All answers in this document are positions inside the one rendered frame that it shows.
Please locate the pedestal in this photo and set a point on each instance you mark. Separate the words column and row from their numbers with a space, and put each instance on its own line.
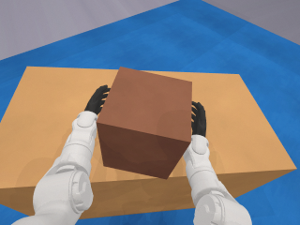
column 245, row 152

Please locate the robot right forearm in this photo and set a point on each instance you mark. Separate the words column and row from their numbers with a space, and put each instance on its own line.
column 200, row 173

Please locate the robot left hand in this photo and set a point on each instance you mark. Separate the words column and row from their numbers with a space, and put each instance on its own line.
column 96, row 101

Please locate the robot right hand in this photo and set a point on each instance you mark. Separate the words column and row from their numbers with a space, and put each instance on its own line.
column 199, row 120

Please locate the robot left forearm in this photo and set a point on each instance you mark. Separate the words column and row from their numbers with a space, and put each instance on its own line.
column 79, row 147

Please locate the carton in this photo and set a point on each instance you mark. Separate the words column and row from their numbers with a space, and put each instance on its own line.
column 144, row 125

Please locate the robot left upper arm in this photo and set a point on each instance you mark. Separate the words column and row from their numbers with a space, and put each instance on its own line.
column 60, row 199

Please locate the robot right upper arm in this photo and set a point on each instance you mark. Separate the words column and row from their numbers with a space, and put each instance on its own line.
column 213, row 209

